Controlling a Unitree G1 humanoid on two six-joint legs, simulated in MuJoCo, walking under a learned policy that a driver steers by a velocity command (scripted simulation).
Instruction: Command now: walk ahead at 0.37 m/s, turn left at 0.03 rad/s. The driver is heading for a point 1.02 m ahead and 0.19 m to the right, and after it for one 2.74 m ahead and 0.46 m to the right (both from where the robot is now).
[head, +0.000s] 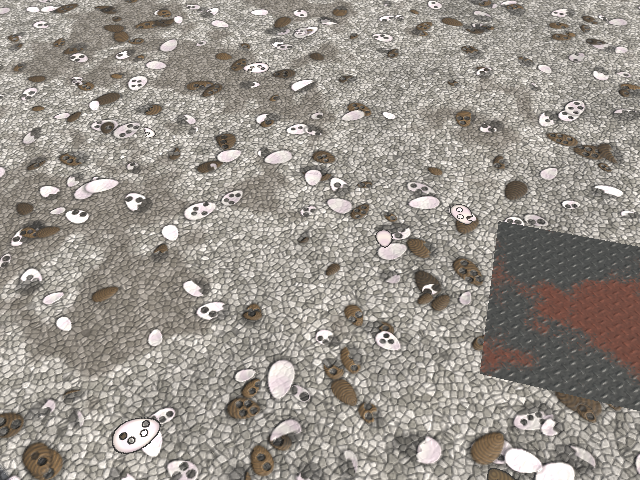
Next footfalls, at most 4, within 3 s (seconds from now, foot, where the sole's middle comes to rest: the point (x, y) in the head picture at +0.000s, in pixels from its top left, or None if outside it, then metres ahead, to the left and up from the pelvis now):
0.04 right None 0.09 -0.11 -0.78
0.54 left None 0.43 0.06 -0.78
1.12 right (371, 394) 0.71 -0.09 -0.78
1.64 left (341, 274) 1.07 -0.04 -0.78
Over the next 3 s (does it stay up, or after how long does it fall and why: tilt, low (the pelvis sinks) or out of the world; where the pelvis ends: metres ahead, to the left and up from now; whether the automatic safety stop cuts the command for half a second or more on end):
stays up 1.42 -0.23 0.00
